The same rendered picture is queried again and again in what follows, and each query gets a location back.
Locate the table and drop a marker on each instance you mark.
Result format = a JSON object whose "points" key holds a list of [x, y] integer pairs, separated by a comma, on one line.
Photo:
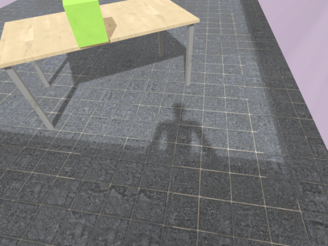
{"points": [[30, 39]]}

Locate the carton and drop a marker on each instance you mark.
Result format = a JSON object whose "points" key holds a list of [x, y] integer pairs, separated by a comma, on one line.
{"points": [[86, 21]]}

